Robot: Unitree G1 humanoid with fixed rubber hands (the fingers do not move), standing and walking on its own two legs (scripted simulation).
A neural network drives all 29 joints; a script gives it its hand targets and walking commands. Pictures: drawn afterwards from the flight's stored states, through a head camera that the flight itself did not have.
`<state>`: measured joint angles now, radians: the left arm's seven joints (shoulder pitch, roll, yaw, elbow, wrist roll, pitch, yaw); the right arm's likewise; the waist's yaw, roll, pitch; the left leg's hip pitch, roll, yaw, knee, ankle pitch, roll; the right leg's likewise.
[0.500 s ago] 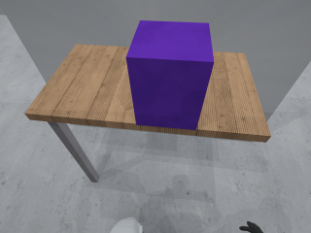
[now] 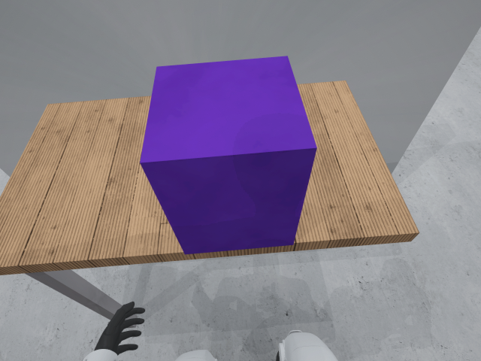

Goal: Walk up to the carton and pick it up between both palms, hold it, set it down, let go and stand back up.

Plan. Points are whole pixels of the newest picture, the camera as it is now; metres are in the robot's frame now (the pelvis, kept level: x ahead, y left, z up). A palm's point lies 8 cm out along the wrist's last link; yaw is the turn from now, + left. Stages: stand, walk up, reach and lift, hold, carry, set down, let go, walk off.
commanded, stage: walk up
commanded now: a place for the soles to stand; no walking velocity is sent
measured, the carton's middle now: (231, 164) +0.38 +0.02 +0.10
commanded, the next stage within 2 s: stand in 1.88 s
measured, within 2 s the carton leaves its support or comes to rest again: neither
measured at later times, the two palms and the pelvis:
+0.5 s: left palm out of the picture +0.12 +0.27 -0.09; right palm out of the picture +0.11 -0.25 -0.08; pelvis +0.02 +0.01 +0.01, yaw -3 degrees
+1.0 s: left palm out of the picture +0.13 +0.25 -0.09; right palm out of the picture +0.03 -0.29 -0.10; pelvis -0.01 +0.00 +0.01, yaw -6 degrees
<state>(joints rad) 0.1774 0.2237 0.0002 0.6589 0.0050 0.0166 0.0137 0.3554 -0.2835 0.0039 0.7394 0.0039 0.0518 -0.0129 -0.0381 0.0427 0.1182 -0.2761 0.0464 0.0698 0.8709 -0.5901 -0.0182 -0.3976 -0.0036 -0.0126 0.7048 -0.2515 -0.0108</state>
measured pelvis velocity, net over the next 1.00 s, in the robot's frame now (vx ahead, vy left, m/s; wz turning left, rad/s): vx -0.01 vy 0.00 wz -0.10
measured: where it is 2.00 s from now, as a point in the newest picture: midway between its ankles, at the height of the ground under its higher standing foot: outside the picture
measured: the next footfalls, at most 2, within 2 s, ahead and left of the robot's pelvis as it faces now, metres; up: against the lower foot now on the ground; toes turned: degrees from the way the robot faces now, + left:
right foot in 1.44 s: +0.03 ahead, -0.13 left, +0.00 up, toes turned +10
